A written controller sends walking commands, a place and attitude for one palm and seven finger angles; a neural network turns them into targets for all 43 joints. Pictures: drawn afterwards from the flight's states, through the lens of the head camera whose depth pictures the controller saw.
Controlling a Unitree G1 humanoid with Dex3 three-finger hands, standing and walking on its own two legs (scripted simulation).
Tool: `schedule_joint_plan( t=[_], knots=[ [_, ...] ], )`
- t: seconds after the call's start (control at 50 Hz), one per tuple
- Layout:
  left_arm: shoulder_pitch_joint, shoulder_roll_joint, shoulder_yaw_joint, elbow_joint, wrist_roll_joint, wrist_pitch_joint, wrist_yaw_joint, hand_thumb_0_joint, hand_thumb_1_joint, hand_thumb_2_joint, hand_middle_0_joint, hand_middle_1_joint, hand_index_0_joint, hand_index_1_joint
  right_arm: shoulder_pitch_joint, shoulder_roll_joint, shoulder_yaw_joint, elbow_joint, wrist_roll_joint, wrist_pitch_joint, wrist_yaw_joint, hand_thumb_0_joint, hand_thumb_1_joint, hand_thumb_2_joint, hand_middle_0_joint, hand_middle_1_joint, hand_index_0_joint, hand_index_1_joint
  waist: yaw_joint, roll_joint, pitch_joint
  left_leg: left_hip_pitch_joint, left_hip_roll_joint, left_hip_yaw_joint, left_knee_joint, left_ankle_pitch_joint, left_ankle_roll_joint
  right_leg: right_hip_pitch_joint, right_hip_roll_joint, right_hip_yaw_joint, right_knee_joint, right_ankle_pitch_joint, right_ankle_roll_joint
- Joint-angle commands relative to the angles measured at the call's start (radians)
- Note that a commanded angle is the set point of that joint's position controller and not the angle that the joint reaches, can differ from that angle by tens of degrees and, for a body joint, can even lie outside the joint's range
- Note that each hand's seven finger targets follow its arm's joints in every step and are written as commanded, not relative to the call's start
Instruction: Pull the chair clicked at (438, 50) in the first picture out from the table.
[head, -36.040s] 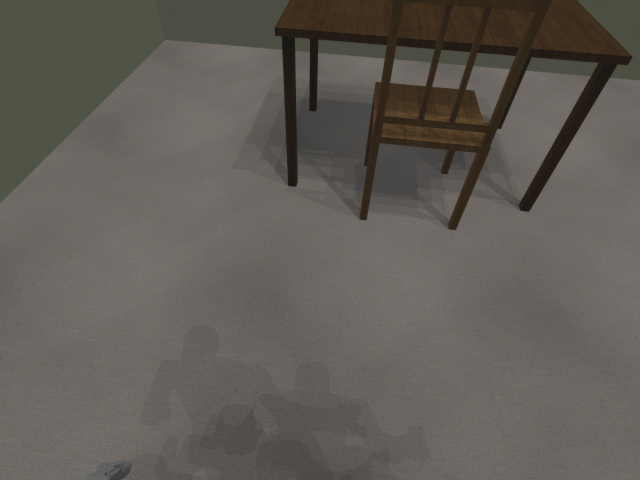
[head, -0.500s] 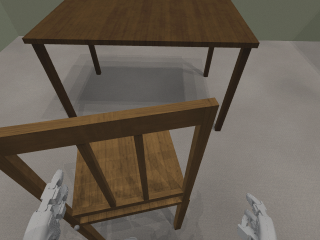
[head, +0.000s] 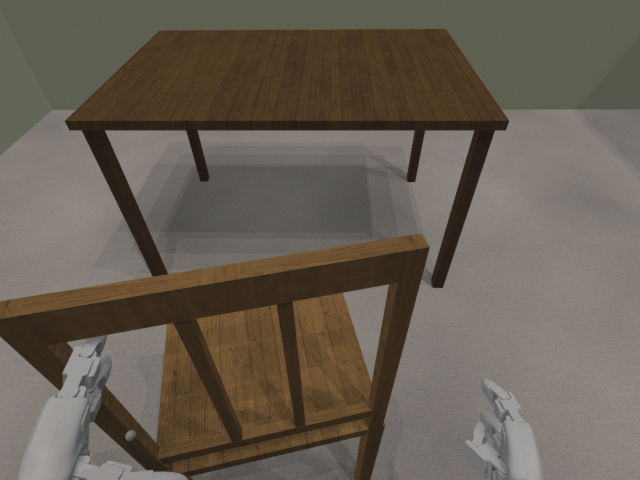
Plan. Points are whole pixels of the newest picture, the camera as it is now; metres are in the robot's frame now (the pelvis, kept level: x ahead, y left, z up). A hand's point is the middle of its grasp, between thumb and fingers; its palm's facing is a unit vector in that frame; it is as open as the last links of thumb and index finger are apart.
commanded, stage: draw the hand back to the body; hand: left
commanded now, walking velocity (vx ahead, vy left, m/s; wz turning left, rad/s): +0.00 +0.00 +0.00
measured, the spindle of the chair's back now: (215, 388) +0.25 +0.18 -0.04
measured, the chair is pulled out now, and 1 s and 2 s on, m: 0.57 0.57 0.57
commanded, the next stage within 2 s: step back with the hand held close in 0.86 s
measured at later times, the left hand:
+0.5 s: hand (107, 402) +0.17 +0.24 +0.09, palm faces +0.34 -0.84 -0.42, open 8.9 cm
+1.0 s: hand (108, 403) +0.17 +0.23 +0.09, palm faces +0.36 -0.83 -0.43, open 7.2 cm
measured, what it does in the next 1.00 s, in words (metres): stands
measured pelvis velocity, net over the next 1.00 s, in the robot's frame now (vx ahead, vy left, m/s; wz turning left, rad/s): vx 0.02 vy -0.02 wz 0.01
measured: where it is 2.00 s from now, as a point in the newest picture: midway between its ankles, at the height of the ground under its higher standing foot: outside the picture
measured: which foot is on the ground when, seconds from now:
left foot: down 0.00-1.00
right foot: down 0.00-1.00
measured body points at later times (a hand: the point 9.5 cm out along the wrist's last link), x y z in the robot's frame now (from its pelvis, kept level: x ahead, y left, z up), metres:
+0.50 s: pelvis +0.02 -0.02 +0.02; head +0.01 -0.03 +0.47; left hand +0.15 +0.28 +0.12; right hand +0.23 -0.22 -0.05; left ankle +0.00 +0.15 -0.71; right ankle -0.01 -0.14 -0.71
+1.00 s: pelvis +0.02 -0.02 +0.02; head +0.00 -0.04 +0.47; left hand +0.15 +0.28 +0.12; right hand +0.22 -0.23 -0.06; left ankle +0.00 +0.15 -0.71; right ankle -0.01 -0.14 -0.71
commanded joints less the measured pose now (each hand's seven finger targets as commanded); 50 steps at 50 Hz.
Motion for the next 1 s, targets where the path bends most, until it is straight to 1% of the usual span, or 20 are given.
schedule_joint_plan(
  t=[0.0,0.04,0.08,0.14,0.22,0.28,0.32,0.36,0.46,0.52,0.64,0.72,0.74,0.82,0.84,0.9,0.92,0.94,0.96,0.98],
  knots=[
    [-0.082,0.179,0.222,-0.253,0.023,-0.068,0.095,0.0,0.066,0.497,-0.085,-0.128,-0.085,-0.128,-0.144,-0.092,-0.022,-0.157,-0.008,-0.042,-0.017,0.0,-0.9,-0.9,0.2,0.3,0.2,0.3,0.016,0.018,0.001,0.094,-0.02,0.032,-0.216,0.175,0.043,0.041,-0.004,-0.006,-0.218,0.164,-0.053],
    [-0.126,0.213,0.25,-0.274,0.02,-0.063,0.105,0.0,0.139,0.533,-0.095,-0.142,-0.095,-0.142,-0.149,-0.095,-0.017,-0.14,-0.01,-0.043,-0.017,0.0,-0.9,-0.9,0.2,0.3,0.2,0.3,0.018,0.06,-0.002,0.12,-0.023,0.032,-0.243,0.199,0.04,0.083,-0.004,-0.004,-0.24,0.192,-0.057],
    [-0.133,0.209,0.255,-0.291,0.021,-0.063,0.112,0.0,0.211,0.567,-0.105,-0.157,-0.105,-0.157,-0.146,-0.094,-0.012,-0.132,-0.013,-0.048,-0.014,0.0,-0.9,-0.9,0.2,0.3,0.2,0.3,0.019,0.085,-0.015,0.155,-0.021,0.037,-0.263,0.244,0.038,0.111,-0.005,-0.006,-0.244,0.239,-0.058],
    [-0.191,0.225,0.271,-0.313,0.02,-0.056,0.12,0.0,0.32,0.62,-0.12,-0.18,-0.12,-0.18,-0.157,-0.099,-0.007,-0.115,-0.015,-0.055,-0.009,0.0,-0.9,-0.9,0.2,0.3,0.2,0.3,0.02,0.098,-0.012,0.181,-0.021,0.037,-0.288,0.293,0.034,0.155,-0.006,-0.006,-0.261,0.287,-0.059],
    [-0.231,0.248,0.304,-0.346,0.017,-0.056,0.13,0.0,0.465,0.69,-0.14,-0.21,-0.14,-0.21,-0.163,-0.104,-0.005,-0.103,-0.021,-0.063,-0.001,0.0,-0.9,-0.9,0.2,0.3,0.2,0.3,0.028,0.072,-0.038,0.224,-0.016,0.041,-0.31,0.357,0.037,0.197,-0.008,-0.013,-0.269,0.347,-0.054],
    [-0.286,0.269,0.321,-0.38,0.018,-0.053,0.14,0.0,0.574,0.743,-0.155,-0.233,-0.155,-0.233,-0.167,-0.108,-0.001,-0.088,-0.021,-0.078,0.003,0.0,-0.9,-0.9,0.2,0.3,0.2,0.3,0.029,0.113,-0.034,0.243,-0.019,0.045,-0.32,0.38,0.035,0.211,-0.009,-0.007,-0.276,0.368,-0.056],
    [-0.314,0.281,0.329,-0.404,0.017,-0.048,0.143,0.0,0.646,0.777,-0.165,-0.247,-0.165,-0.247,-0.168,-0.11,-0.001,-0.086,-0.022,-0.087,0.007,0.0,-0.9,-0.9,0.2,0.3,0.2,0.3,0.03,0.096,-0.053,0.262,-0.018,0.05,-0.321,0.405,0.038,0.225,-0.012,-0.011,-0.274,0.395,-0.051],
    [-0.338,0.302,0.344,-0.441,0.018,-0.046,0.148,0.0,0.719,0.813,-0.175,-0.262,-0.175,-0.262,-0.163,-0.111,0.002,-0.078,-0.019,-0.099,0.011,0.0,-0.9,-0.9,0.2,0.3,0.2,0.3,0.034,0.146,-0.076,0.273,-0.022,0.05,-0.32,0.432,0.036,0.246,-0.015,-0.008,-0.269,0.419,-0.054],
    [-0.395,0.344,0.374,-0.5,0.014,-0.03,0.161,0.0,0.9,0.9,-0.2,-0.3,-0.2,-0.3,-0.15,-0.114,0.0,-0.065,-0.013,-0.114,0.017,0.0,-0.9,-0.9,0.2,0.3,0.2,0.3,0.034,0.145,-0.094,0.288,-0.021,0.057,-0.307,0.496,0.038,0.262,-0.021,-0.013,-0.256,0.493,-0.048],
    [-0.389,0.331,0.369,-0.481,0.012,-0.024,0.16,0.0,0.9,0.9,-0.2,-0.3,-0.2,-0.3,-0.155,-0.117,-0.002,-0.061,-0.014,-0.117,0.024,0.0,-0.9,-0.9,0.2,0.3,0.2,0.3,0.034,0.135,-0.085,0.292,-0.018,0.058,-0.3,0.512,0.039,0.252,-0.022,-0.022,-0.252,0.509,-0.046],
    [-0.391,0.333,0.367,-0.475,0.015,-0.026,0.155,0.0,0.9,0.9,-0.2,-0.3,-0.2,-0.3,-0.174,-0.116,-0.002,-0.054,-0.013,-0.13,0.029,0.0,-0.9,-0.9,0.2,0.3,0.2,0.3,0.036,0.168,-0.066,0.286,-0.02,0.065,-0.301,0.471,0.037,0.24,-0.024,-0.014,-0.261,0.488,-0.048],
    [-0.399,0.337,0.37,-0.499,0.018,-0.038,0.155,0.0,0.9,0.9,-0.2,-0.3,-0.2,-0.3,-0.166,-0.12,-0.003,-0.059,-0.017,-0.136,0.032,0.0,-0.9,-0.9,0.2,0.3,0.2,0.3,0.037,0.143,-0.089,0.287,-0.018,0.059,-0.301,0.464,0.04,0.242,-0.026,-0.02,-0.257,0.471,-0.044],
    [-0.385,0.335,0.369,-0.477,0.017,-0.033,0.154,0.0,0.9,0.9,-0.2,-0.3,-0.2,-0.3,-0.177,-0.117,-0.002,-0.052,-0.015,-0.138,0.033,0.0,-0.9,-0.9,0.2,0.3,0.2,0.3,0.038,0.159,-0.066,0.27,-0.02,0.059,-0.305,0.444,0.037,0.238,-0.025,-0.016,-0.26,0.456,-0.048],
    [-0.383,0.336,0.372,-0.504,0.021,-0.046,0.155,0.0,0.9,0.9,-0.2,-0.3,-0.2,-0.3,-0.167,-0.119,-0.003,-0.056,-0.018,-0.144,0.035,0.0,-0.9,-0.9,0.2,0.3,0.2,0.3,0.041,0.164,-0.089,0.279,-0.016,0.055,-0.303,0.459,0.038,0.237,-0.025,-0.023,-0.248,0.455,-0.048],
    [-0.374,0.332,0.366,-0.488,0.02,-0.039,0.153,0.0,0.9,0.9,-0.2,-0.3,-0.2,-0.3,-0.177,-0.118,-0.001,-0.051,-0.016,-0.145,0.037,0.0,-0.9,-0.9,0.2,0.3,0.2,0.3,0.041,0.194,-0.074,0.27,-0.018,0.057,-0.308,0.443,0.035,0.236,-0.025,-0.018,-0.255,0.441,-0.051],
    [-0.381,0.337,0.371,-0.503,0.02,-0.046,0.156,0.0,0.9,0.9,-0.2,-0.3,-0.2,-0.3,-0.165,-0.119,-0.002,-0.055,-0.018,-0.147,0.036,0.0,-0.9,-0.9,0.2,0.3,0.2,0.3,0.039,0.146,-0.091,0.272,-0.016,0.053,-0.306,0.447,0.038,0.238,-0.025,-0.023,-0.249,0.443,-0.047],
    [-0.375,0.335,0.369,-0.499,0.021,-0.045,0.156,0.0,0.9,0.9,-0.2,-0.3,-0.2,-0.3,-0.164,-0.119,-0.003,-0.056,-0.018,-0.147,0.036,0.0,-0.9,-0.9,0.2,0.3,0.2,0.3,0.039,0.146,-0.097,0.274,-0.016,0.055,-0.304,0.445,0.039,0.237,-0.025,-0.023,-0.248,0.442,-0.046],
    [-0.37,0.326,0.363,-0.475,0.02,-0.037,0.154,0.0,0.9,0.9,-0.2,-0.3,-0.2,-0.3,-0.175,-0.115,-0.002,-0.05,-0.014,-0.146,0.037,0.0,-0.9,-0.9,0.2,0.3,0.2,0.3,0.037,0.153,-0.063,0.26,-0.016,0.057,-0.308,0.422,0.036,0.225,-0.022,-0.018,-0.259,0.423,-0.049],
    [-0.437,0.31,0.327,-0.506,0.019,-0.04,0.153,0.0,0.9,0.9,-0.2,-0.3,-0.2,-0.3,-0.155,-0.123,0.003,-0.052,-0.014,-0.148,0.037,0.0,-0.9,-0.9,0.2,0.3,0.2,0.3,0.025,0.157,-0.073,0.27,-0.017,0.058,-0.313,0.406,0.038,0.217,-0.027,-0.023,-0.257,0.409,-0.045],
    [-0.586,0.51,0.465,-0.503,-0.027,-0.094,0.122,0.0,0.9,0.9,-0.2,-0.3,-0.2,-0.3,-0.083,-0.169,-0.034,-0.102,0.015,-0.079,0.031,0.0,-0.9,-0.9,0.2,0.3,0.2,0.3,-0.003,0.074,0.089,0.21,0.024,0.03,-0.296,0.427,0.059,0.102,-0.047,0.073,-0.322,0.517,-0.031]
  ],
)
